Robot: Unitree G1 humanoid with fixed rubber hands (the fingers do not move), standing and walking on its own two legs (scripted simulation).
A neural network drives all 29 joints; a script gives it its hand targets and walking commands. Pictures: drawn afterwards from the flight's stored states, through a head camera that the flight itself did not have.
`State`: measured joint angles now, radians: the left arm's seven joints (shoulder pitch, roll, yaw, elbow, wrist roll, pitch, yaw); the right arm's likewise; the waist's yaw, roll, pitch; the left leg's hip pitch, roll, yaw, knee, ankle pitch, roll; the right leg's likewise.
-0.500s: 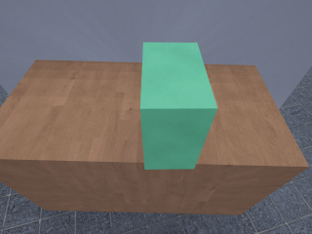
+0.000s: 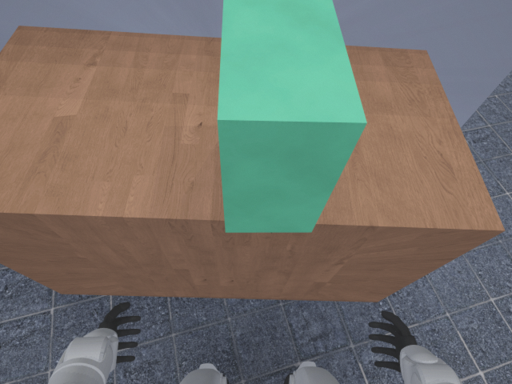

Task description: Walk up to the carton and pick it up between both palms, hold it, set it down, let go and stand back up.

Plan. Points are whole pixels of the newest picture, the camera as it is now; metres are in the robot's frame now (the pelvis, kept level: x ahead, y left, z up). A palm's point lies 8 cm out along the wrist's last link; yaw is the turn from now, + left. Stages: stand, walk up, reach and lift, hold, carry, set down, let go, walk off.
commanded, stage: reach and lift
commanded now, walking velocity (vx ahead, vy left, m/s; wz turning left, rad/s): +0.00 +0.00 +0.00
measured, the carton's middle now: (272, 124) +0.52 -0.01 +0.06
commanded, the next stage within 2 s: none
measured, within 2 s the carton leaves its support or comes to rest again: neither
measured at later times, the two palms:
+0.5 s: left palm (124, 369) +0.15 +0.21 -0.08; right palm (406, 365) +0.16 -0.22 -0.08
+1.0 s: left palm (114, 371) +0.15 +0.21 -0.06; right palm (396, 358) +0.16 -0.19 -0.04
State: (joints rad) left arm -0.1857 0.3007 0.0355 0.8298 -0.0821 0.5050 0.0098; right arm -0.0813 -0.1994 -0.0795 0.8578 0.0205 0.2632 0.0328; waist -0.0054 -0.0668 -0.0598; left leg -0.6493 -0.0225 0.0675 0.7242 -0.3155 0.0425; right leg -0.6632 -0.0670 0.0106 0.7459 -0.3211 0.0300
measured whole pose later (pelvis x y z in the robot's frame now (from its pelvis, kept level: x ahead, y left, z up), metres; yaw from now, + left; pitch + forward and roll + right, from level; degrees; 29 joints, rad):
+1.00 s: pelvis +0.01 -0.02 +0.03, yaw -1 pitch +0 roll -1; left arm 0.22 0.20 0.00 0.41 -0.05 0.22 0.01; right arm 0.25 -0.04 0.01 0.51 0.05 0.00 -0.09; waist 0.07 -0.04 0.05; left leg -0.21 0.03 0.07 0.44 -0.23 0.00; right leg -0.20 0.00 0.02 0.38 -0.19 0.01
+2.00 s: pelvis +0.04 -0.02 +0.04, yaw -1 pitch +3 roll -1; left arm -0.11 0.11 -0.01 0.76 -0.13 -0.38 0.08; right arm -0.11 -0.10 0.09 0.74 0.19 -0.37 -0.10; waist 0.04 -0.03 -0.03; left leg -0.22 0.04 0.05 0.41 -0.24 -0.01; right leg -0.21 0.01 0.01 0.34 -0.20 0.01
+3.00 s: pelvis +0.02 -0.03 +0.04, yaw +1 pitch +5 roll -1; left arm -0.68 0.18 0.10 0.59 -0.11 0.29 0.10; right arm -0.70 -0.15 -0.03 0.71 0.24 0.16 -0.23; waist 0.01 -0.03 -0.03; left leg -0.26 0.03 0.01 0.34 -0.17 -0.01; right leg -0.23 0.01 -0.02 0.27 -0.13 0.00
